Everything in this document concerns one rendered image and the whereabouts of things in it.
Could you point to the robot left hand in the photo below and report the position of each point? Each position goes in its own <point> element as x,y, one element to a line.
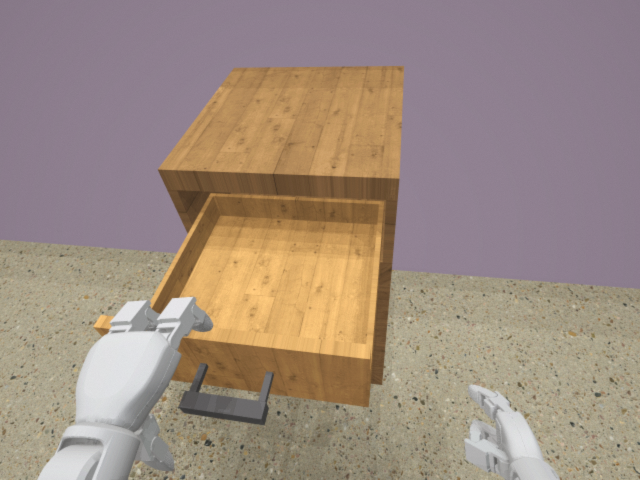
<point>127,370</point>

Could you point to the cabinet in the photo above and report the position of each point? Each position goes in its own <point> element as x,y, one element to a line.
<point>311,132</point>

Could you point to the handle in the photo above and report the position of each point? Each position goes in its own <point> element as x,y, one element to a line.
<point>224,407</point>

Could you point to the drawer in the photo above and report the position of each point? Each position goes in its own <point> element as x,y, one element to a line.
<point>291,286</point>

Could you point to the robot right forearm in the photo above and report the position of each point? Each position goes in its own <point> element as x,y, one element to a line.
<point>529,468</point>

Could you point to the robot right hand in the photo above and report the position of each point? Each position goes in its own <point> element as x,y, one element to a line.
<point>495,449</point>

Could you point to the robot left forearm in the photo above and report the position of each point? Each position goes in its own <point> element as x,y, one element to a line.
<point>93,451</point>

